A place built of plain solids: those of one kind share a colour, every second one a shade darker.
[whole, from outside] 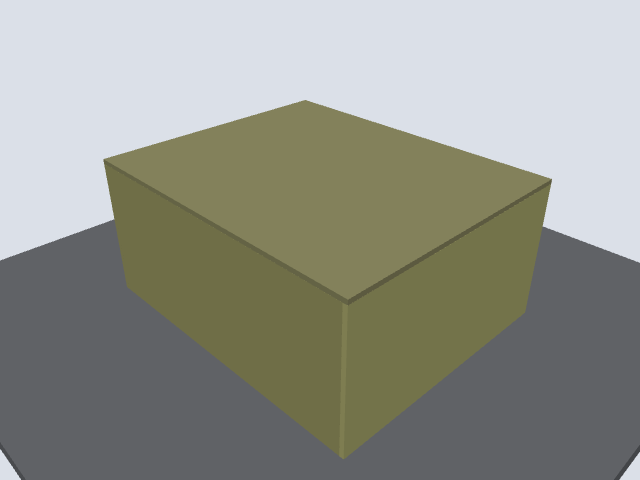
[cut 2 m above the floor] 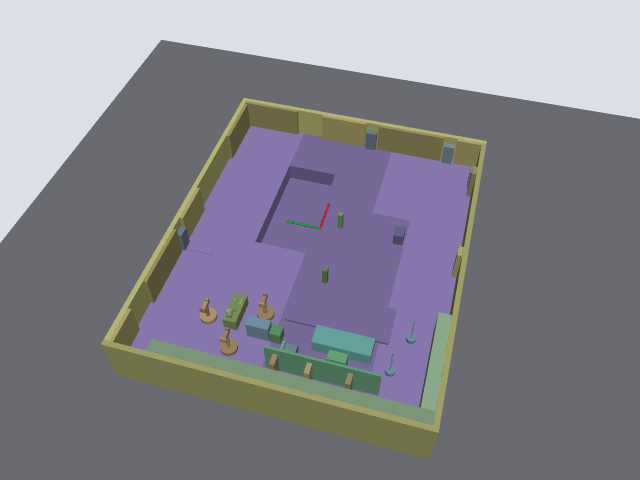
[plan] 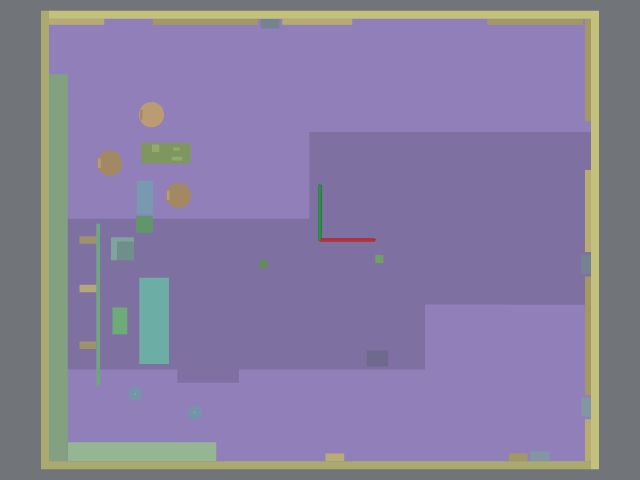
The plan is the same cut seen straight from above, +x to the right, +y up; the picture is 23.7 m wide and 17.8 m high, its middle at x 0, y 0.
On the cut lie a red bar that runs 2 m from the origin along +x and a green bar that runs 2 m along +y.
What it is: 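A television studio; one plain floor, a cyclorama, elevating floor sections, a set, what works the floor and what has gathered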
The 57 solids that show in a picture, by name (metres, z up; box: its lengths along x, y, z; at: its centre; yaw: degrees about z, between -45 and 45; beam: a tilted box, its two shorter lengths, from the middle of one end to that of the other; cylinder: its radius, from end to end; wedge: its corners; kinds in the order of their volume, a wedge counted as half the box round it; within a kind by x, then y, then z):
{
 "floor_1": {"box": [9.66, 3.22, 1.27], "at": [-5.23, 2.4, 0.58]},
 "floor_2": {"box": [2.3, 5.8, 0.14], "at": [-4.15, -2.4, 1.29]},
 "floor_3": {"box": [13.96, 2.42, 1.27], "at": [-3.08, -3.6, 0.58]},
 "floor_4": {"box": [0.42, 1.64, 0.04], "at": [-1.89, 7.0, 1.24]},
 "floor_5": {"box": [20.12, 3.41, 1.27], "at": [0.0, -6.5, 0.58]},
 "floor_6": {"box": [20.12, 3.2, 1.27], "at": [0.0, -0.8, 0.58]},
 "floor_7": {"box": [20.12, 4.21, 1.27], "at": [0.0, 6.11, 0.58]},
 "floor_8": {"box": [7.02, 3.22, 0.15], "at": [3.1, 2.4, 0.03]},
 "floor_9": {"box": [3.02, 2.42, 1.27], "at": [5.4, -3.6, 0.58]},
 "floor_10": {"box": [3.46, 3.22, 1.27], "at": [8.33, 2.4, 0.58]},
 "floor_11": {"box": [3.16, 2.42, 1.27], "at": [8.48, -3.6, 0.58]},
 "wall_1": {"box": [0.3, 17.0, 9.22], "at": [-10.2, 0.0, 4.56]},
 "wall_2": {"box": [20.1, 0.3, 9.22], "at": [0.0, -8.35, 4.56]},
 "wall_3": {"box": [20.1, 0.3, 9.22], "at": [0.0, 8.35, 4.56]},
 "wall_4": {"box": [0.3, 17.0, 9.22], "at": [10.2, 0.0, 4.56]},
 "roof_1": {"box": [20.7, 17.0, 0.3], "at": [0.0, 0.0, 9.32]},
 "cove_1": {"box": [0.7, 14.35, 5.4], "at": [-9.7, -1.02, 3.92]},
 "cove_2": {"box": [5.5, 0.7, 5.4], "at": [-6.6, -7.85, 3.92]},
 "drape_1": {"box": [2.05, 0.22, 6.0], "at": [-9.03, 8.09, 4.22]},
 "drape_2": {"box": [3.9, 0.22, 6.0], "at": [-4.25, 8.09, 4.22]},
 "drape_3": {"box": [2.6, 0.22, 6.0], "at": [-0.1, 8.09, 4.22]},
 "drape_4": {"box": [0.7, 0.28, 6.0], "at": [0.55, -8.06, 4.22]},
 "drape_5": {"box": [0.7, 0.28, 6.0], "at": [7.35, -8.06, 4.22]},
 "drape_6": {"box": [3.55, 0.22, 6.0], "at": [7.97, 8.09, 4.22]},
 "drape_7": {"box": [0.22, 1.55, 6.0], "at": [9.94, -7.42, 4.22]},
 "drape_8": {"box": [0.22, 4.4, 6.0], "at": [9.94, -3.55, 4.22]},
 "drape_9": {"box": [0.22, 3.05, 6.0], "at": [9.94, 1.07, 4.22]},
 "drape_10": {"box": [0.22, 3.8, 6.0], "at": [9.94, 6.3, 4.22]},
 "desk_1": {"box": [1.1, 3.2, 0.85], "at": [-6.15, -3.0, 1.65]},
 "flat_1": {"box": [0.14, 6.0, 3.55], "at": [-8.23, -2.4, 3.0]},
 "wallbox_1": {"box": [0.7, 0.36, 1.35], "at": [-1.85, 8.02, 1.9]},
 "wallbox_2": {"box": [0.7, 0.36, 1.3], "at": [8.15, -8.02, 1.87]},
 "wallbox_3": {"box": [0.36, 0.7, 1.45], "at": [9.87, -6.2, 1.95]},
 "wallbox_4": {"box": [0.36, 0.7, 1.4], "at": [9.87, -0.9, 1.92]},
 "table_1": {"box": [0.27, 0.28, 0.18], "at": [-6.09, 3.4, 2.08]},
 "table_2": {"box": [1.83, 0.76, 0.77], "at": [-5.71, 3.22, 1.6]},
 "case_1": {"box": [0.55, 1.0, 1.32], "at": [-7.42, -3.0, 1.88]},
 "case_2": {"box": [0.62, 0.62, 0.84], "at": [-6.51, 0.58, 1.64]},
 "rack_1": {"box": [0.6, 1.25, 1.13], "at": [-6.5, 1.57, 1.78]},
 "brace_1": {"box": [0.62, 0.28, 1.6], "at": [-8.61, -3.9, 2.02]},
 "brace_2": {"box": [0.62, 0.28, 1.6], "at": [-8.61, -1.8, 2.02]},
 "brace_3": {"box": [0.62, 0.28, 1.6], "at": [-8.61, 0.0, 2.02]},
 "pedestal_1": {"box": [0.71, 0.2, 0.24], "at": [-7.86, 2.85, 2.67]},
 "pedestal_2": {"cylinder": 0.47, "from": [-7.8, 2.85, 1.22], "to": [-7.8, 2.85, 1.5]},
 "pedestal_3": {"box": [0.71, 0.2, 0.24], "at": [-6.3, 4.65, 2.46]},
 "pedestal_4": {"cylinder": 0.47, "from": [-6.25, 4.65, 1.22], "to": [-6.25, 4.65, 1.5]},
 "pedestal_5": {"box": [0.71, 0.2, 0.24], "at": [-5.3, 1.65, 2.72]},
 "pedestal_6": {"cylinder": 0.47, "from": [-5.25, 1.65, 1.22], "to": [-5.25, 1.65, 1.5]},
 "armchair_1": {"box": [0.22, 0.85, 0.36], "at": [-7.64, -0.33, 1.84]},
 "armchair_2": {"box": [0.85, 0.16, 0.18], "at": [-7.33, -0.67, 1.75]},
 "armchair_3": {"box": [0.85, 0.85, 0.44], "at": [-7.33, -0.33, 1.44]},
 "armchair_4": {"box": [0.85, 0.16, 0.18], "at": [-7.33, 0.02, 1.75]},
 "weights_1": {"box": [0.8, 0.6, 0.79], "at": [2.13, -4.39, 1.61]},
 "post_1": {"box": [0.3, 0.3, 1.14], "at": [-2.1, -0.9, 1.79]},
 "post_2": {"box": [0.3, 0.3, 1.17], "at": [2.2, -0.7, 1.8]},
 "stand_1": {"cylinder": 0.26, "from": [-6.85, -5.7, 1.22], "to": [-6.85, -5.7, 1.48]},
 "stand_2": {"cylinder": 0.26, "from": [-4.65, -6.4, 1.22], "to": [-4.65, -6.4, 1.48]}
}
